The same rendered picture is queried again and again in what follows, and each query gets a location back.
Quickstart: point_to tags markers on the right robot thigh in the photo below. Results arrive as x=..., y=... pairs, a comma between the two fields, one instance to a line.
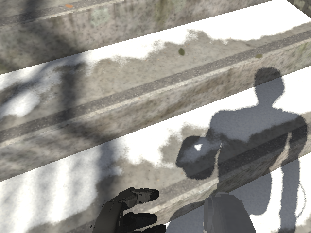
x=224, y=213

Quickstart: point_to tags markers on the left robot hand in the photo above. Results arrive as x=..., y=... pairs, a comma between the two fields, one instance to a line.
x=112, y=220

